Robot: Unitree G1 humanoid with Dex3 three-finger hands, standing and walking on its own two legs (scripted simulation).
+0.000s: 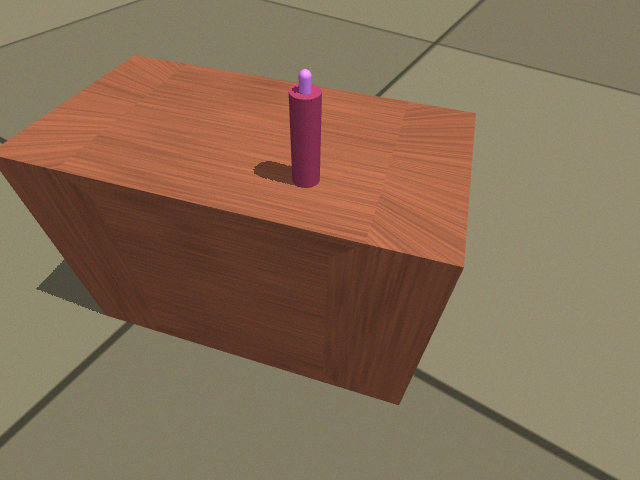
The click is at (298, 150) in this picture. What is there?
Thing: necked bottle
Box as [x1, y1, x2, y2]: [289, 69, 321, 187]
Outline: 303,69 299,73 299,83 292,86 289,89 292,180 298,186 310,187 315,185 319,180 321,90 319,87 311,83 310,72 306,69
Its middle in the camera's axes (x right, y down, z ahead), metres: -0.03 -0.22 +0.78
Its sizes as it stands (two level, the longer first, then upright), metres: 0.061 0.061 0.244
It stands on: a support 0.70 m high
